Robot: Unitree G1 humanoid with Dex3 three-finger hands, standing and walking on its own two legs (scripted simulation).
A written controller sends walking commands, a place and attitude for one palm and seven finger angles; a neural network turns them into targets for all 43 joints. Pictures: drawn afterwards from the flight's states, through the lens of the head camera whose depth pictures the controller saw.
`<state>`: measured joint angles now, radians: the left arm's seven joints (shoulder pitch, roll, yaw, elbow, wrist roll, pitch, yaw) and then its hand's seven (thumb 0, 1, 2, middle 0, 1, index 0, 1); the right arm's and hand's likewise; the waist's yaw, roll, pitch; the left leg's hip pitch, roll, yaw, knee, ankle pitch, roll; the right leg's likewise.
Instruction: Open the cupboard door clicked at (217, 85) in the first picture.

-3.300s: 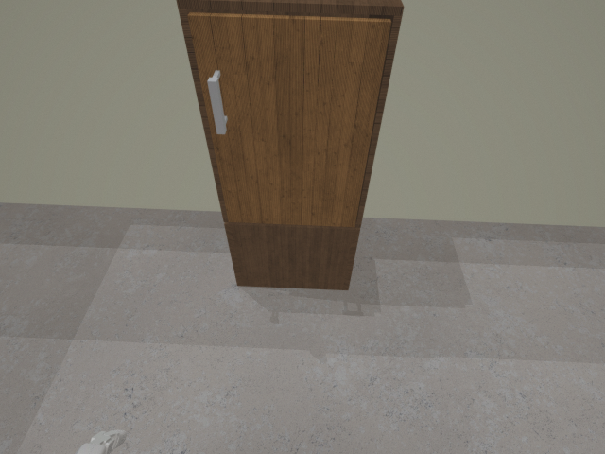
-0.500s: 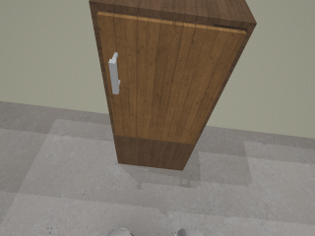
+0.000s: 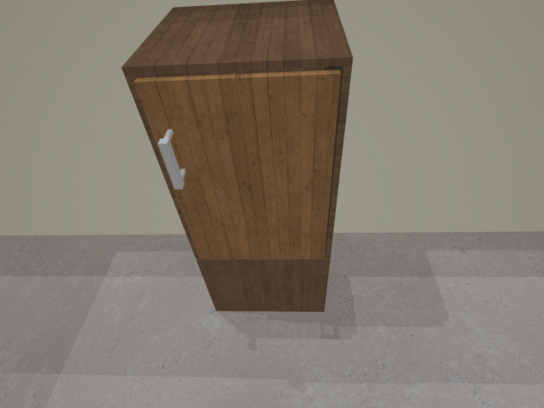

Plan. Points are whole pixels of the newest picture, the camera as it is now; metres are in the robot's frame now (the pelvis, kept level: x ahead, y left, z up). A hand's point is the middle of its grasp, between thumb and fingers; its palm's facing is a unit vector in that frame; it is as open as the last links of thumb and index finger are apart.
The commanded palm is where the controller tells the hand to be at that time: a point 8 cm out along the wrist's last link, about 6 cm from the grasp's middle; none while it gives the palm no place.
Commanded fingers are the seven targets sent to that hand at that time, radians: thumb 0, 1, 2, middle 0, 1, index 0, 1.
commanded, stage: come to a stop and stand still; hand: left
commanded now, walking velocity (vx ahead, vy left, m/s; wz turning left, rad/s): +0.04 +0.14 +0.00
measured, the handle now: (174, 159) +0.61 +0.25 +0.04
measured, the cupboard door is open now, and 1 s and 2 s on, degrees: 0 0 0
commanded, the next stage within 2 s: look again from close up in 0.68 s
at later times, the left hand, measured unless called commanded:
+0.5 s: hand out of the picture +0.01 +0.22 -0.20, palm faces +0.08 -0.98 -0.18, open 7.4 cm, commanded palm none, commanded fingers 0.00 0.90 0.90 -0.20 -0.30 -0.20 -0.30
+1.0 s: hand out of the picture +0.00 +0.24 -0.19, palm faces +0.00 -0.98 -0.22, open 7.4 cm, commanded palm none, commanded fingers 0.00 0.90 0.90 -0.20 -0.30 -0.20 -0.30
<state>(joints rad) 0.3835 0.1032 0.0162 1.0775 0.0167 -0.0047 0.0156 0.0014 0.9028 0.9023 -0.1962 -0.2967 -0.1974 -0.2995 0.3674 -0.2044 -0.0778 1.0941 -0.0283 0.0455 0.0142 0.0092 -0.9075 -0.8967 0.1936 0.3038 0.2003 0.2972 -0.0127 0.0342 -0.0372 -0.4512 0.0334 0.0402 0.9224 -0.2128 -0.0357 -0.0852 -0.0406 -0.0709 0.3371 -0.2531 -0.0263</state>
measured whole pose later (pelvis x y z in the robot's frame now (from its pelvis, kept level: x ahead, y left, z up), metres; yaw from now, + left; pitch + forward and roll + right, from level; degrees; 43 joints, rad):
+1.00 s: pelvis -0.02 +0.06 -0.02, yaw +1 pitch -2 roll +0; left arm 0.26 0.18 -0.01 1.06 0.01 0.01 0.03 0.00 0.90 0.90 -0.20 -0.30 -0.20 -0.30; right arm 0.31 -0.18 -0.01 1.05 -0.01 0.00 -0.01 0.01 -0.91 -0.90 0.19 0.30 0.20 0.30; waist -0.03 0.01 0.06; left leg -0.29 0.04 0.08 0.56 -0.24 0.02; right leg -0.17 -0.08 -0.07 0.55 -0.33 0.04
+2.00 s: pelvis +0.07 +0.03 -0.03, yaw +2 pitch +0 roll +1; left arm 0.29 0.16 0.04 1.02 0.02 -0.07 0.01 0.01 0.92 0.90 -0.19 -0.30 -0.20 -0.30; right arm 0.37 -0.13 -0.02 1.11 -0.02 -0.02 0.00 0.01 -0.90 -0.90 0.20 0.30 0.20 0.30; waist 0.00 0.02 0.02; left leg -0.37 0.04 0.06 0.94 -0.47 0.03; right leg -0.28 -0.03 -0.15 0.64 -0.36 -0.06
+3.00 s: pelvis +0.05 +0.01 -0.01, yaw +1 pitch -2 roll +0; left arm 0.31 0.14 0.00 1.09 0.01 0.01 0.02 0.01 0.92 0.90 -0.20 -0.30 -0.20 -0.30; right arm 0.28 -0.14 0.00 1.10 -0.01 0.01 -0.03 0.01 -0.91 -0.90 0.19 0.30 0.20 0.30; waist 0.01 -0.03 0.03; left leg -0.23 0.04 0.03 0.47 -0.20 -0.02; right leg -0.15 0.01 -0.10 0.46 -0.29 -0.04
